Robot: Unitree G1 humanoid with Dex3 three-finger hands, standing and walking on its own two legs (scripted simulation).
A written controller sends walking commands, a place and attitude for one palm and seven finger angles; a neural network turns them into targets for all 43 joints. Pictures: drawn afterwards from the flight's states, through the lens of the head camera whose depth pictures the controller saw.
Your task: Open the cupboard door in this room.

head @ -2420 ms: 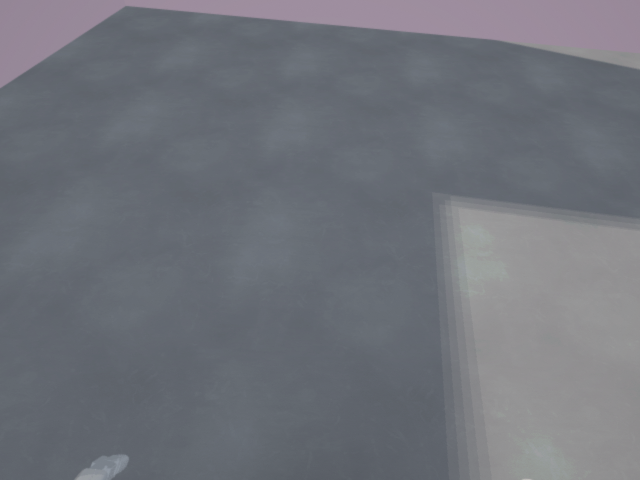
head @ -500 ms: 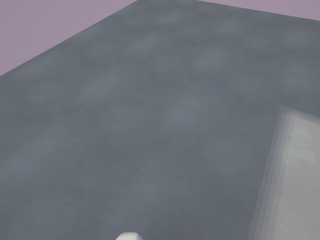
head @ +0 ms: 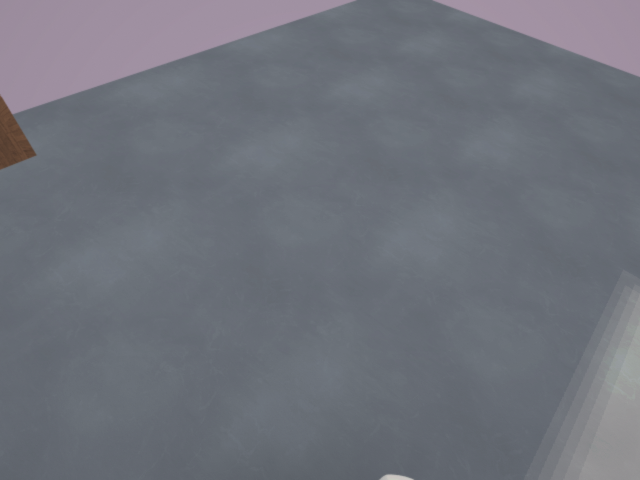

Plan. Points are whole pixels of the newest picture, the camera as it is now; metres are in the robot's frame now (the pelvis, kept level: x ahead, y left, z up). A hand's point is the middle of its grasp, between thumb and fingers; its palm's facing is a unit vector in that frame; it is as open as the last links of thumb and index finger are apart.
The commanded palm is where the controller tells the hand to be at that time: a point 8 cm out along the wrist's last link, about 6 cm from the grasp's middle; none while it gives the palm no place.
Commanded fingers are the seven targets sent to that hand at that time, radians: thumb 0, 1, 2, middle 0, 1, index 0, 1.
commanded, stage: turn or walk to find it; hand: left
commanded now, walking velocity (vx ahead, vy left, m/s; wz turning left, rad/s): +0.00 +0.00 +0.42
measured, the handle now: out of the picture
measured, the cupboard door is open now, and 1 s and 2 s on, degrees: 0 0 0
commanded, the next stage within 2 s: stand and wait in 0.40 s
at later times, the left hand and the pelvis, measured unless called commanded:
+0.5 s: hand out of the picture +0.01 +0.14 -0.15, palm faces +0.25 -0.93 -0.26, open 7.3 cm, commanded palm none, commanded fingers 0.00 0.90 0.90 -0.20 -0.30 -0.20 -0.30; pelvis -0.03 -0.06 +0.00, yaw +14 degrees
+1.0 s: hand out of the picture -0.12 +0.16 -0.18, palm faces +0.35 -0.92 -0.19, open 7.3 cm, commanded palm none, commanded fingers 0.00 0.90 0.90 -0.20 -0.30 -0.20 -0.30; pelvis -0.07 -0.02 +0.00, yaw +17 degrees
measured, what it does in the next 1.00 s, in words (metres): steps on the spot, turning left: right foot, then left foot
